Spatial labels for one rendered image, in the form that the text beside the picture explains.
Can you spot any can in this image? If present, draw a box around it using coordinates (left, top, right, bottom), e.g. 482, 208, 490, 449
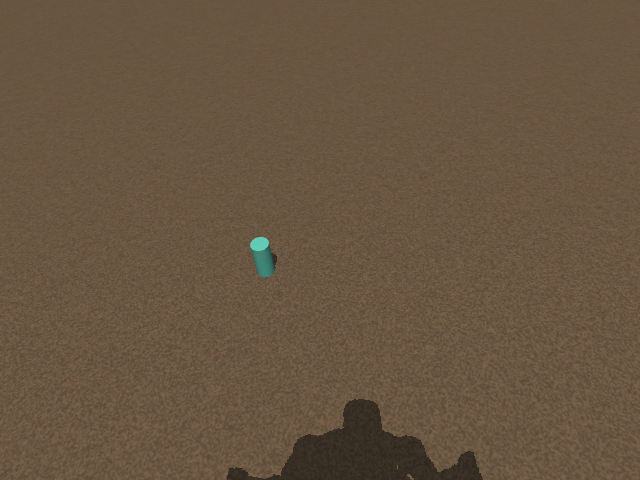
250, 237, 275, 277

